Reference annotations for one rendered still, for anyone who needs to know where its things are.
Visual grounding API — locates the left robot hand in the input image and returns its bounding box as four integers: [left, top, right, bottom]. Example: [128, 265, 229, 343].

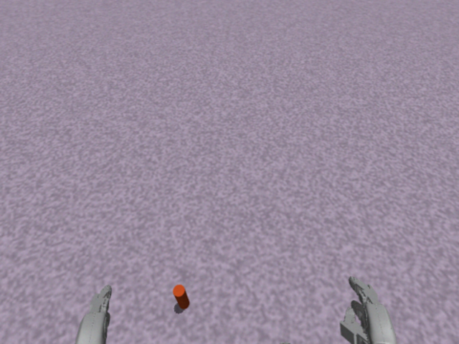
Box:
[75, 285, 112, 344]

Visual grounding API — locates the can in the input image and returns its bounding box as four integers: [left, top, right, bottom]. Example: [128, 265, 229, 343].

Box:
[173, 285, 189, 309]

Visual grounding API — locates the right robot hand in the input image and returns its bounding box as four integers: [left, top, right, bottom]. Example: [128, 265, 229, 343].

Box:
[340, 277, 397, 344]

